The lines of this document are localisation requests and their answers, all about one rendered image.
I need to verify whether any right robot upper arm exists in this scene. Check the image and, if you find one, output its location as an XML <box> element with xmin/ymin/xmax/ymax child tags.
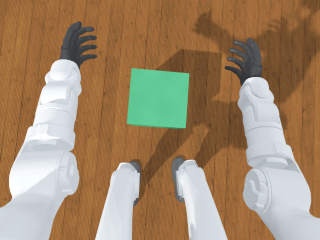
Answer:
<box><xmin>242</xmin><ymin>167</ymin><xmax>320</xmax><ymax>240</ymax></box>

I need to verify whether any carton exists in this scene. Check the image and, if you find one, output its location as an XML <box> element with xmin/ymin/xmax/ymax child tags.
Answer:
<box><xmin>127</xmin><ymin>68</ymin><xmax>190</xmax><ymax>129</ymax></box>

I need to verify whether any right robot forearm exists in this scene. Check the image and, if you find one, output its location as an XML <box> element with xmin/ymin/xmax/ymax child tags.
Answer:
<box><xmin>237</xmin><ymin>77</ymin><xmax>311</xmax><ymax>208</ymax></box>

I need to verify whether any left robot upper arm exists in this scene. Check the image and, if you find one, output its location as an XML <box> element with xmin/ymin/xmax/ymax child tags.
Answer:
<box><xmin>0</xmin><ymin>150</ymin><xmax>80</xmax><ymax>240</ymax></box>

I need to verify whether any robot left foot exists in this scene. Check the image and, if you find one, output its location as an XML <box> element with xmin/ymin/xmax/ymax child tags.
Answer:
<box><xmin>129</xmin><ymin>161</ymin><xmax>141</xmax><ymax>207</ymax></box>

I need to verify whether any left robot forearm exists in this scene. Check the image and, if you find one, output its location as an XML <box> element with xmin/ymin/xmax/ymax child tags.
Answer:
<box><xmin>9</xmin><ymin>59</ymin><xmax>82</xmax><ymax>196</ymax></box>

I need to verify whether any robot right hand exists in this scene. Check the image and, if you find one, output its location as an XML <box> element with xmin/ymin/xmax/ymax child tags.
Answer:
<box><xmin>224</xmin><ymin>38</ymin><xmax>263</xmax><ymax>86</ymax></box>

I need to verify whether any robot left hand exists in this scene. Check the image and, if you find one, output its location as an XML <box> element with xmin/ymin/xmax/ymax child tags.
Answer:
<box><xmin>59</xmin><ymin>21</ymin><xmax>97</xmax><ymax>70</ymax></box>

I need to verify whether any left robot shin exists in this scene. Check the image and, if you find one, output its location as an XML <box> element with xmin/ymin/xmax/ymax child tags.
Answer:
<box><xmin>110</xmin><ymin>162</ymin><xmax>136</xmax><ymax>199</ymax></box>

